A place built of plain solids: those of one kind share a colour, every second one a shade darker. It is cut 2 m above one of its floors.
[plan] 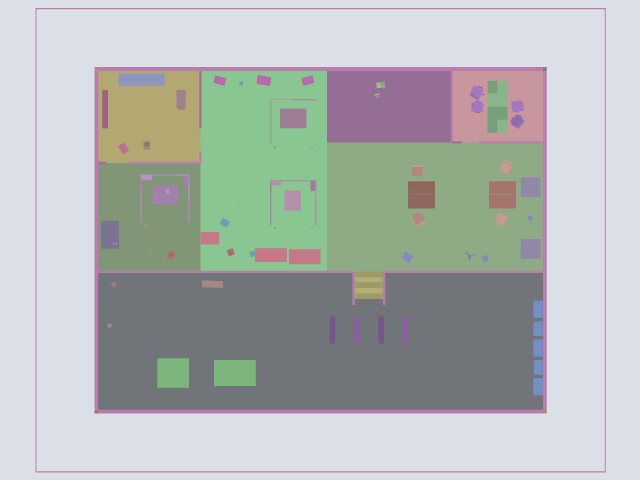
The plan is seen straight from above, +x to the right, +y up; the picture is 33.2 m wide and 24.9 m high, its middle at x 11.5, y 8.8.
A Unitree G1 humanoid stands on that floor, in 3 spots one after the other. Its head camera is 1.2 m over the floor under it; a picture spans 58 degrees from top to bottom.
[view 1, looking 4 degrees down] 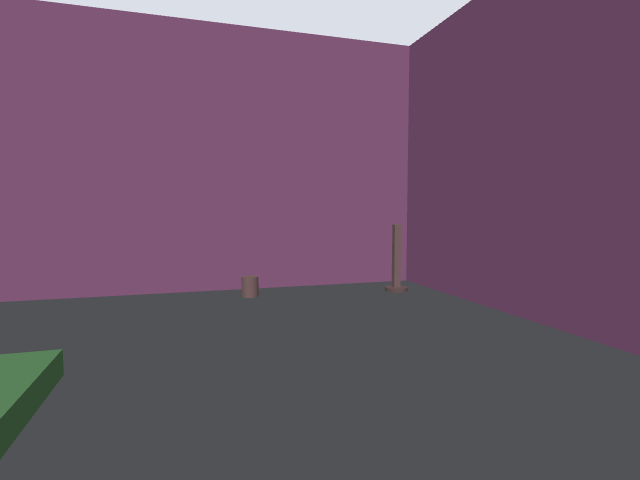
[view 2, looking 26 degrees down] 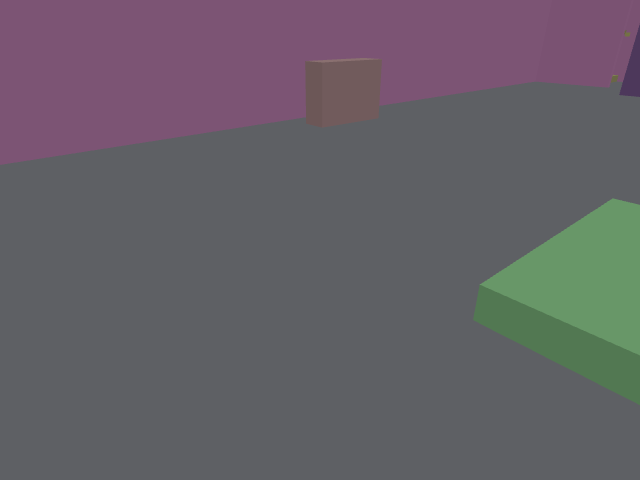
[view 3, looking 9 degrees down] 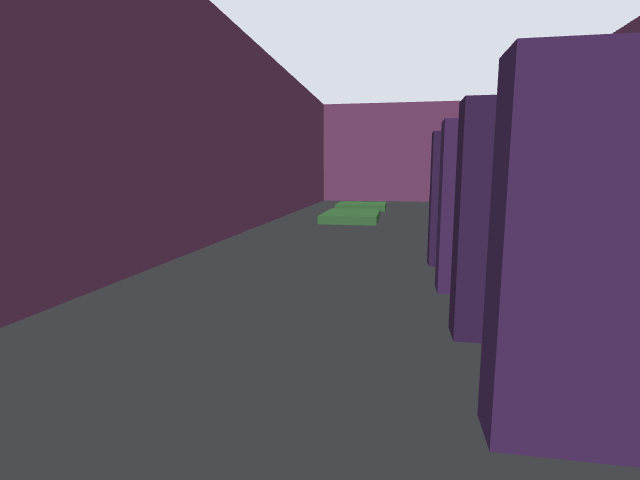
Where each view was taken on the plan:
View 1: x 6.55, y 3.55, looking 163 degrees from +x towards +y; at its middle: wall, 6.87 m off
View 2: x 1.47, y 1.90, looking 49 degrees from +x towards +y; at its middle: ground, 2.74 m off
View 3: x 17.88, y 3.00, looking -170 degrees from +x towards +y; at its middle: ground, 7.67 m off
